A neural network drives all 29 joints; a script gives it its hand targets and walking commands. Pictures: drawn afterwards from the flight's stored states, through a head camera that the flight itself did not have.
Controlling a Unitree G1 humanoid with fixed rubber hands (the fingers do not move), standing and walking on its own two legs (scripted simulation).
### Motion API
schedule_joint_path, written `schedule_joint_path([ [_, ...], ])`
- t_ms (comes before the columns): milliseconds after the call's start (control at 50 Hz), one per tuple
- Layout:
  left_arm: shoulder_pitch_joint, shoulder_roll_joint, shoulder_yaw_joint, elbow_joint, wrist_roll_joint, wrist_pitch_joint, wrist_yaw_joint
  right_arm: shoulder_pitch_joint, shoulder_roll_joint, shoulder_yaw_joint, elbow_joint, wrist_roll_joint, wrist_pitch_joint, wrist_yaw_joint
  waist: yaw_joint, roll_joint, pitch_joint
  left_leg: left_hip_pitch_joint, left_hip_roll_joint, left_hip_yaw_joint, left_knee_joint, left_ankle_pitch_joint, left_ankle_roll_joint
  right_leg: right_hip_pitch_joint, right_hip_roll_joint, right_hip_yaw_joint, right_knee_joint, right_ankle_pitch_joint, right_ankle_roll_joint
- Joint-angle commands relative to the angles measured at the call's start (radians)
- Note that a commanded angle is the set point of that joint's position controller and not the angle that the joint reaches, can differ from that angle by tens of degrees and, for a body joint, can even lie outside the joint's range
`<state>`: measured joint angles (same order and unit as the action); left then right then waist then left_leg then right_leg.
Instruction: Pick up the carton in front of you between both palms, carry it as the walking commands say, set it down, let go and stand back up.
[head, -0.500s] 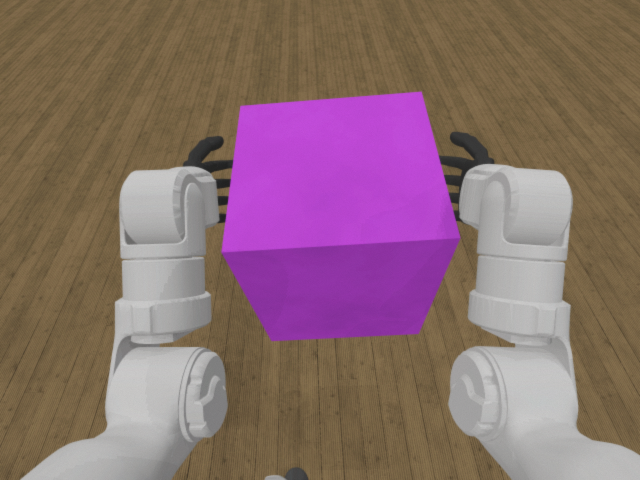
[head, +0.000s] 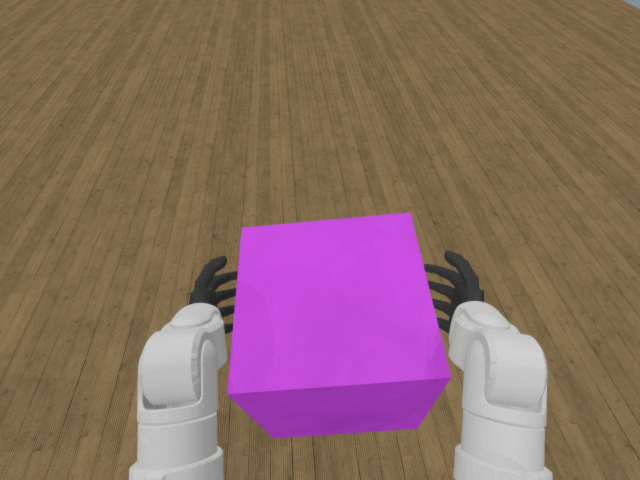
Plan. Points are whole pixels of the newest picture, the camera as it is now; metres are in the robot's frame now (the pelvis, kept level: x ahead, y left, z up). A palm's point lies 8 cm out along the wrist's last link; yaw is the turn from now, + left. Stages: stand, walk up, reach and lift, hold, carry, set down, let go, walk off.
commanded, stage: carry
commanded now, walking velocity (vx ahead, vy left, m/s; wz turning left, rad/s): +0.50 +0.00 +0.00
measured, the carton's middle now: (336, 335) +0.32 -0.01 +0.01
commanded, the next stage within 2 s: none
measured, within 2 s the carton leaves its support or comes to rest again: neither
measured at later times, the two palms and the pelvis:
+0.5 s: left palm (215, 166) +0.58 +0.19 +0.09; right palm (392, 161) +0.58 -0.10 +0.10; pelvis +0.31 +0.05 +0.00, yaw -2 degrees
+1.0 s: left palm (243, 102) +0.78 +0.17 +0.10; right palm (390, 100) +0.79 -0.12 +0.10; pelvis +0.51 +0.03 +0.01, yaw +1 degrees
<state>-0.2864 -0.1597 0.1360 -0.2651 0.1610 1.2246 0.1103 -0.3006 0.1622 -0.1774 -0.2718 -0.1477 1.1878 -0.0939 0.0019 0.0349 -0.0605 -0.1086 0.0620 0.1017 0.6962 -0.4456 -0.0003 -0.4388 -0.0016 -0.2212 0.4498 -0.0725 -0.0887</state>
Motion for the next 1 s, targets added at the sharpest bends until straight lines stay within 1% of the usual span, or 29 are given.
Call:
schedule_joint_path([
  [0,-0.402,-0.956,-0.693,-0.024,-0.435,-0.003,-0.278,-0.373,0.966,0.749,0.010,0.432,0.053,0.281,0.022,-0.250,-0.491,-0.628,-0.049,-0.074,0.559,-0.065,0.003,0.858,-0.426,0.667,-0.122,0.101,-0.184],
  [40,-0.427,-0.983,-0.708,-0.042,-0.459,-0.009,-0.290,-0.391,0.997,0.761,0.003,0.447,0.041,0.287,0.021,-0.105,-0.394,-0.621,0.032,-0.106,0.482,0.018,0.014,0.675,-0.375,0.510,-0.157,0.155,-0.116],
  [60,-0.450,-0.993,-0.714,-0.055,-0.472,-0.011,-0.294,-0.390,1.012,0.765,0.000,0.453,0.035,0.287,0.017,-0.084,-0.359,-0.583,0.057,-0.109,0.391,0.064,0.006,0.585,-0.356,0.449,-0.200,0.088,-0.083],
  [100,-0.467,-1.001,-0.726,-0.070,-0.489,-0.016,-0.302,-0.382,1.031,0.771,0.009,0.455,0.023,0.282,0.014,-0.119,-0.333,-0.489,0.048,-0.063,0.249,0.108,-0.012,0.472,-0.319,0.339,-0.259,-0.008,-0.058],
  [160,-0.449,-0.985,-0.731,-0.068,-0.500,-0.019,-0.311,-0.348,1.033,0.777,0.019,0.438,0.011,0.270,0.013,-0.147,-0.273,-0.469,0.050,-0.012,0.050,0.197,-0.032,0.418,-0.288,0.248,-0.317,-0.100,-0.059],
  [260,-0.428,-0.924,-0.728,-0.084,-0.492,-0.011,-0.307,-0.340,0.979,0.781,-0.013,0.436,0.020,0.257,0.017,-0.168,-0.196,-0.434,0.027,0.059,-0.132,0.386,-0.025,0.406,-0.247,0.152,-0.305,-0.024,-0.026],
  [320,-0.425,-0.875,-0.719,-0.071,-0.475,0.006,-0.296,-0.351,0.926,0.773,-0.005,0.440,0.040,0.258,0.020,-0.175,-0.146,-0.410,0.023,0.079,-0.191,0.412,-0.014,0.423,-0.245,0.133,-0.269,0.002,-0.010],
  [360,-0.430,-0.849,-0.713,-0.051,-0.468,0.018,-0.292,-0.354,0.896,0.760,0.017,0.438,0.055,0.259,0.017,-0.176,-0.140,-0.332,0.000,0.121,-0.234,0.360,0.002,0.425,-0.243,0.109,-0.185,0.061,0.008],
  [400,-0.439,-0.830,-0.713,-0.035,-0.466,0.028,-0.287,-0.335,0.877,0.741,0.057,0.434,0.063,0.261,-0.010,-0.111,-0.232,-0.014,-0.036,0.156,-0.244,0.271,0.021,0.301,-0.179,0.017,0.099,0.198,0.057],
  [420,-0.463,-0.825,-0.715,-0.039,-0.468,0.036,-0.286,-0.326,0.865,0.728,0.082,0.422,0.062,0.263,-0.034,0.040,-0.298,0.178,0.143,-0.151,-0.327,0.110,0.080,0.110,-0.111,-0.003,0.359,0.068,0.114],
  [440,-0.502,-0.851,-0.727,-0.053,-0.480,0.044,-0.287,-0.330,0.878,0.717,0.109,0.417,0.053,0.264,-0.040,0.291,-0.358,0.350,0.332,-0.522,-0.426,0.191,0.206,-0.146,0.000,0.024,0.633,-0.259,0.149],
  [460,-0.502,-0.874,-0.724,-0.034,-0.489,0.041,-0.290,-0.324,0.907,0.717,0.096,0.431,0.051,0.266,-0.029,0.258,-0.340,0.352,0.358,-0.543,-0.435,0.451,0.230,-0.261,-0.006,0.129,0.764,-0.435,0.127],
  [480,-0.504,-0.912,-0.723,-0.027,-0.500,0.031,-0.293,-0.344,0.940,0.717,0.074,0.442,0.046,0.268,-0.028,0.181,-0.344,0.313,0.344,-0.435,-0.386,0.671,0.227,-0.273,-0.045,0.169,0.823,-0.437,0.104],
  [500,-0.504,-0.938,-0.720,-0.028,-0.504,0.020,-0.295,-0.360,0.969,0.723,0.056,0.449,0.040,0.271,-0.027,0.084,-0.367,0.275,0.331,-0.351,-0.365,0.767,0.197,-0.252,-0.083,0.192,0.796,-0.404,0.092],
  [520,-0.506,-0.960,-0.720,-0.039,-0.501,0.008,-0.293,-0.378,1.000,0.732,0.031,0.457,0.033,0.274,-0.020,0.026,-0.360,0.198,0.309,-0.263,-0.386,0.757,0.158,-0.201,-0.112,0.205,0.692,-0.357,0.090],
  [540,-0.524,-0.974,-0.722,-0.060,-0.497,-0.003,-0.289,-0.402,1.020,0.740,0.013,0.466,0.024,0.279,-0.014,0.047,-0.356,0.146,0.285,-0.186,-0.411,0.723,0.120,-0.143,-0.118,0.194,0.574,-0.331,0.094],
  [560,-0.512,-0.984,-0.727,-0.079,-0.490,-0.010,-0.283,-0.398,1.038,0.749,0.000,0.475,0.020,0.282,-0.013,0.082,-0.360,0.120,0.264,-0.138,-0.424,0.713,0.113,-0.093,-0.098,0.162,0.500,-0.321,0.100],
  [620,-0.469,-0.980,-0.750,-0.132,-0.465,-0.030,-0.261,-0.357,1.034,0.763,-0.026,0.482,0.009,0.291,-0.009,0.113,-0.372,0.095,0.228,-0.032,-0.416,0.749,0.125,-0.005,-0.065,0.114,0.276,-0.273,0.111],
  [660,-0.451,-0.969,-0.755,-0.159,-0.462,-0.032,-0.254,-0.336,1.008,0.763,-0.055,0.484,0.010,0.290,-0.015,0.145,-0.368,0.086,0.212,0.015,-0.396,0.792,0.112,0.042,-0.041,0.078,0.175,-0.153,0.107],
  [700,-0.444,-0.934,-0.755,-0.179,-0.464,-0.022,-0.253,-0.322,0.978,0.763,-0.070,0.476,0.016,0.285,-0.021,0.147,-0.363,0.078,0.192,0.043,-0.357,0.767,0.097,0.092,-0.037,0.057,0.098,-0.034,0.105],
  [740,-0.419,-0.903,-0.746,-0.163,-0.461,-0.005,-0.261,-0.307,0.943,0.759,-0.051,0.458,0.026,0.279,-0.013,0.096,-0.339,0.044,0.150,0.080,-0.275,0.679,0.058,0.188,-0.038,0.032,-0.075,0.147,0.106],
  [760,-0.408,-0.884,-0.741,-0.149,-0.461,0.005,-0.267,-0.298,0.927,0.757,-0.032,0.445,0.032,0.277,-0.011,0.067,-0.327,-0.001,0.136,0.075,-0.240,0.610,0.026,0.267,-0.069,0.044,-0.121,0.217,0.108],
  [780,-0.407,-0.862,-0.734,-0.134,-0.463,0.016,-0.274,-0.285,0.911,0.754,-0.006,0.432,0.036,0.274,-0.010,0.025,-0.336,-0.076,0.134,0.068,-0.202,0.488,-0.006,0.376,-0.156,0.106,-0.100,0.353,0.104],
  [800,-0.423,-0.848,-0.727,-0.112,-0.459,0.024,-0.281,-0.287,0.899,0.754,0.008,0.427,0.044,0.270,-0.016,-0.083,-0.352,-0.164,0.094,0.062,-0.153,0.267,-0.034,0.471,-0.261,0.206,-0.017,0.669,0.066],
  [820,-0.406,-0.850,-0.708,-0.054,-0.449,0.024,-0.287,-0.314,0.892,0.759,0.002,0.434,0.059,0.267,-0.009,-0.162,-0.378,-0.204,0.065,0.014,-0.174,0.146,-0.046,0.529,-0.309,0.264,0.012,0.699,-0.011],
  [840,-0.377,-0.862,-0.694,-0.012,-0.448,0.021,-0.292,-0.331,0.892,0.761,0.008,0.434,0.067,0.268,-0.008,-0.195,-0.361,-0.178,0.061,0.009,-0.179,0.105,-0.053,0.468,-0.310,0.282,-0.020,0.615,-0.023],
  [860,-0.371,-0.878,-0.685,0.013,-0.448,0.019,-0.296,-0.347,0.908,0.765,0.027,0.435,0.070,0.271,-0.009,-0.187,-0.353,-0.138,0.062,0.006,-0.207,0.137,-0.052,0.431,-0.283,0.256,-0.025,0.579,-0.010],
  [920,-0.427,-0.925,-0.685,0.013,-0.463,0.005,-0.301,-0.395,0.964,0.775,0.042,0.456,0.059,0.279,-0.003,-0.147,-0.347,-0.085,0.071,0.014,-0.257,0.336,-0.051,0.407,-0.218,0.181,0.048,0.644,0.028],
  [980,-0.479,-0.946,-0.704,-0.039,-0.477,-0.004,-0.294,-0.405,0.986,0.774,0.031,0.466,0.046,0.278,-0.003,-0.074,-0.402,-0.038,0.083,0.009,-0.196,0.552,-0.046,0.390,-0.196,0.151,0.108,0.666,0.029],
])
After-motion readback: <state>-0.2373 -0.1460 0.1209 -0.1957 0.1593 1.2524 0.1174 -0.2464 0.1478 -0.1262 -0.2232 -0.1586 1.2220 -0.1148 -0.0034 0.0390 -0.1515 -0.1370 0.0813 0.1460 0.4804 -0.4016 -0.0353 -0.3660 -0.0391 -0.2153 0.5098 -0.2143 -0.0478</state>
